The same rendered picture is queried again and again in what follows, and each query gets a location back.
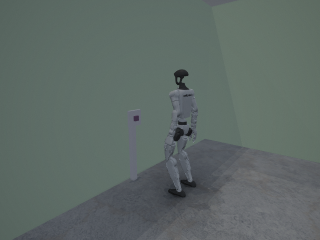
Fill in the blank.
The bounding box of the panel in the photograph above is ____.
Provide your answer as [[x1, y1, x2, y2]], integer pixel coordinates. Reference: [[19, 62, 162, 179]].
[[127, 109, 141, 181]]

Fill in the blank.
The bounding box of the button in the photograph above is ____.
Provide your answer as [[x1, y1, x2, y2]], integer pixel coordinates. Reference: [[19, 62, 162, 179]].
[[133, 115, 139, 122]]

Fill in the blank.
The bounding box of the robot left forearm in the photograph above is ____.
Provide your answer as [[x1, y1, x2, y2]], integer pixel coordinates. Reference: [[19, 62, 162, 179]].
[[168, 110, 179, 137]]

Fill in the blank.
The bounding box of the left robot thigh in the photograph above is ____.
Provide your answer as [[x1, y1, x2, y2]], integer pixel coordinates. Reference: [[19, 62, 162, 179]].
[[164, 128, 181, 166]]

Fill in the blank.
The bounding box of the left robot hand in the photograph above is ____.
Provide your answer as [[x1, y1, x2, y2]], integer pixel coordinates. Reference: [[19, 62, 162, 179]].
[[164, 135, 174, 154]]

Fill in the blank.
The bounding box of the humanoid robot torso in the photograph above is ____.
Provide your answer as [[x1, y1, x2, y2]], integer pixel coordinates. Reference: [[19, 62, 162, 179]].
[[173, 87, 192, 136]]

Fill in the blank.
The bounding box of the left robot upper arm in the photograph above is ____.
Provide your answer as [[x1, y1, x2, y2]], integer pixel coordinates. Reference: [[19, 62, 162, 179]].
[[169, 89, 181, 117]]

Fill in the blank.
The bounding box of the right robot hand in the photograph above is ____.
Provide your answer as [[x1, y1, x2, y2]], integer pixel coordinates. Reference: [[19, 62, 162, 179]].
[[188, 128, 197, 143]]

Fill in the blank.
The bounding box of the right robot upper arm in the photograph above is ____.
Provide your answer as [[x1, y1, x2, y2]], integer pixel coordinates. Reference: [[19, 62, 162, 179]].
[[190, 89, 198, 113]]

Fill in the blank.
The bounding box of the robot right forearm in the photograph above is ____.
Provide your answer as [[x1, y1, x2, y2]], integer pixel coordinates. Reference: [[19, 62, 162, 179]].
[[190, 110, 198, 129]]

